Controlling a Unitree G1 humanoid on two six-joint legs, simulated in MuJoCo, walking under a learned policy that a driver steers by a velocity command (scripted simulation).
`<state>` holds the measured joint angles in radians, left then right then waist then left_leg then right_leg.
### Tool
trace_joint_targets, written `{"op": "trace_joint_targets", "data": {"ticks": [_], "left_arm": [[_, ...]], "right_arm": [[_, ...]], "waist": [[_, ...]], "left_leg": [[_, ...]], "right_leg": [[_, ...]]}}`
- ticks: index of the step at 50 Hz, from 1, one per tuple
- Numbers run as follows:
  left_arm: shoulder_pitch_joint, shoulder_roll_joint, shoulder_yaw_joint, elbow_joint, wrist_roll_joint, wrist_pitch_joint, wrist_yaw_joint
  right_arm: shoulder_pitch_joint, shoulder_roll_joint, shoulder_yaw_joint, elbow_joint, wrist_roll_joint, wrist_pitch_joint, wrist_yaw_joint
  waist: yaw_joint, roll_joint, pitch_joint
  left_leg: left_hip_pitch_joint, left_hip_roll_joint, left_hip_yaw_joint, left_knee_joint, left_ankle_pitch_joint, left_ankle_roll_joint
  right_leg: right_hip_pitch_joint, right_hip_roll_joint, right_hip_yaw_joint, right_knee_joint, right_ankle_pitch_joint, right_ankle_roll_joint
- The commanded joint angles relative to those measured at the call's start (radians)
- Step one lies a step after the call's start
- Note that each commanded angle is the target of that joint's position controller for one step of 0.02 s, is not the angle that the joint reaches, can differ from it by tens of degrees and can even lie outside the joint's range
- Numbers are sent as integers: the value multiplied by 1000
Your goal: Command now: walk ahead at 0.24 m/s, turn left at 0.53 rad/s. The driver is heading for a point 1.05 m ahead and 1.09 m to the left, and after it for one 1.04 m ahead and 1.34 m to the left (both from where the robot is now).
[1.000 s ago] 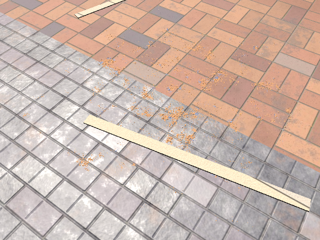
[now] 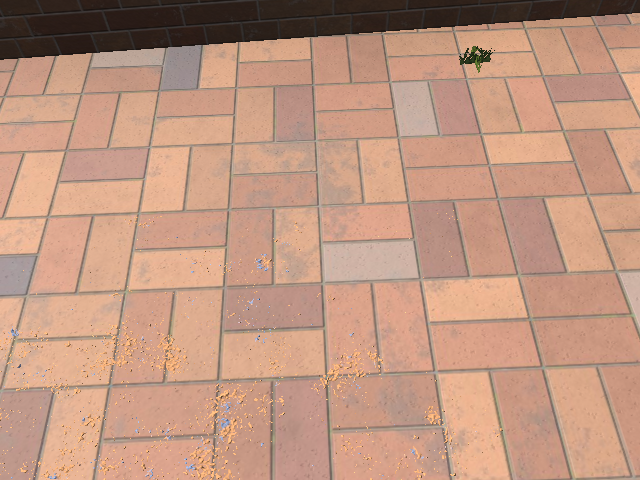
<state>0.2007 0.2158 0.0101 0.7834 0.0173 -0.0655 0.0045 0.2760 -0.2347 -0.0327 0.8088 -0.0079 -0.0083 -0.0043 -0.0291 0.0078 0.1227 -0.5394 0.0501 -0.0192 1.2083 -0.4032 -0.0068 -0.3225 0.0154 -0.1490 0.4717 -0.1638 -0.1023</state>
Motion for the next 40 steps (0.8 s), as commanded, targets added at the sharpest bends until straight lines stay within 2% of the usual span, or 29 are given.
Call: {"op": "trace_joint_targets", "data": {"ticks": [1, 3, 5, 8, 10, 11, 12, 13, 14, 15, 16, 17, 18, 19, 20, 22, 24, 27, 32, 36, 38, 39, 40], "left_arm": [[-16, 123, 40, -64, -4, -24, 15], [-52, 95, 34, -68, -4, -20, 18], [-42, 102, 39, -68, -5, -16, 19], [-4, 143, 60, -65, -9, 1, 15], [9, 162, 73, -68, -11, 18, 13], [9, 166, 77, -68, -15, 28, 13], [32, 166, 80, -63, -14, 40, 11], [68, 170, 82, -92, -4, 52, 4], [97, 102, 61, -159, 4, 78, 2], [70, 114, 51, -147, 25, 89, 9], [11, 130, 56, -154, 14, 88, 12], [-33, 131, 58, -154, 9, 82, 16], [-37, 143, 62, -158, 16, 83, 22], [-24, 144, 63, -145, 26, 91, 23], [-14, 135, 61, -139, 27, 99, 22], [-16, 114, 54, -141, 18, 104, 18], [-41, 111, 50, -150, 13, 105, 19], [-74, 127, 52, -159, 11, 103, 22], [-94, 150, 53, -162, 0, 86, 25], [-51, 167, 54, -151, -14, 72, 32], [23, 180, 60, -133, -15, 65, 48], [30, 232, 73, -135, -11, 62, 62], [10, 334, 90, -169, 1, 68, 66]], "right_arm": [[160, -46, -32, -28, -10, 33, 8], [112, -30, -28, -53, -13, 36, 18], [57, -28, -26, -74, -15, 38, 34], [3, -62, -37, -113, -24, 48, 49], [-12, -85, -48, -142, -27, 49, 48], [12, -88, -53, -144, -29, 44, 45], [86, -105, -63, -125, -37, 32, 37], [134, -233, -95, -129, -37, 17, 17], [145, -354, -125, -145, -13, 23, 16], [135, -333, -131, -168, 16, 33, 19], [83, -284, -117, -173, 4, 46, 13], [17, -233, -102, -175, -1, 59, 9], [-29, -199, -93, -189, 8, 63, 6], [-51, -175, -88, -200, 6, 64, 5], [-46, -176, -88, -202, 4, 60, 8], [-23, -209, -100, -199, 2, 53, 13], [-9, -227, -109, -201, -1, 56, 12], [-5, -235, -113, -209, -6, 65, 14], [-12, -253, -120, -212, -15, 66, 22], [-58, -255, -121, -219, -15, 67, 31], [-104, -243, -115, -225, -3, 64, 32], [-77, -204, -104, -223, 8, 58, 28], [-29, -147, -92, -235, 21, 52, 20]], "waist": [[-46, -88, -198], [-53, -129, -180], [-29, -145, -179], [0, -122, -173], [7, -118, -157], [-5, -101, -156], [-35, -25, -182], [-43, 216, -177], [6, 341, -283], [-26, 166, -329], [-20, 94, -246], [9, 57, -155], [28, 86, -135], [33, 97, -152], [33, 75, -179], [25, 38, -213], [7, 53, -212], [-14, 93, -197], [-27, 113, -192], [-3, 141, -188], [49, 140, -178], [44, 48, -186], [23, -156, -230]], "left_leg": [[53, 30, 27, -45, 106, -6], [75, 41, 53, -216, 253, 8], [121, 30, 84, -354, 358, 23], [146, 9, 121, -457, 305, 44], [159, -10, 138, -508, 202, 70], [196, -27, 145, -565, 193, 86], [292, -43, 107, -645, 249, 113], [376, 127, -206, -754, 715, 177], [521, 304, -610, -820, 934, 372], [523, 303, -619, -892, 617, 387], [444, 254, -534, -909, 372, 359], [359, 188, -445, -932, 267, 303], [308, 137, -391, -934, 263, 262], [285, 100, -354, -927, 301, 239], [292, 85, -344, -913, 353, 227], [325, 72, -358, -894, 394, 217], [348, 62, -398, -900, 306, 211], [359, 48, -476, -922, 136, 207], [357, 29, -576, -909, 105, 194], [286, -5, -633, -896, 166, 159], [174, -61, -632, -892, 66, 91], [85, -137, -558, -817, -116, 31], [-18, -264, -329, -534, -207, -27]], "right_leg": [[69, -311, 91, -177, 727, -133], [45, -260, -14, -167, 602, -91], [53, -257, -67, -145, 505, -67], [108, -315, -72, -62, 402, -41], [130, -355, -66, 23, 369, -14], [131, -353, -80, 108, 356, 10], [101, -314, -102, 283, 308, 48], [-55, -193, -139, 585, -32, 119], [-304, 14, 19, 810, -595, 173], [-342, -26, 174, 862, -546, 174], [-358, -39, 198, 839, -440, 163], [-358, -64, 206, 758, -336, 153], [-320, -75, 204, 693, -273, 149], [-276, -65, 196, 684, -235, 149], [-255, -50, 198, 675, -220, 150], [-251, -36, 211, 616, -217, 155], [-268, -23, 225, 545, -210, 159], [-276, -2, 248, 458, -198, 157], [-206, 41, 275, 327, -202, 128], [-34, 86, 271, 160, -212, 97], [159, 81, 266, -60, -133, 81], [273, -36, 353, -200, -158, 57], [340, -324, 634, -289, -333, -30]]}}
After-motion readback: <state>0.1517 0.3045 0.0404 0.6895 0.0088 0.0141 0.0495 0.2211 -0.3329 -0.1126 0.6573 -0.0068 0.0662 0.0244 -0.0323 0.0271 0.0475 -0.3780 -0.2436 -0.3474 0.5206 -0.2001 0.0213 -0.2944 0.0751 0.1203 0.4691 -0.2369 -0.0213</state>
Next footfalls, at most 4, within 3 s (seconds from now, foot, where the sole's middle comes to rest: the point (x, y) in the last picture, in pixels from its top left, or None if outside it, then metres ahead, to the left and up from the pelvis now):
0.24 left None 0.20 0.15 -0.77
0.78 right None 0.28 -0.01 -0.77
1.24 left None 0.07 0.10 -0.77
1.60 right None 0.26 0.02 -0.77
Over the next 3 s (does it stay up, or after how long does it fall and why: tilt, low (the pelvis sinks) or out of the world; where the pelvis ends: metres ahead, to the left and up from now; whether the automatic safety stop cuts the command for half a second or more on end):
stays up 0.31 0.49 0.01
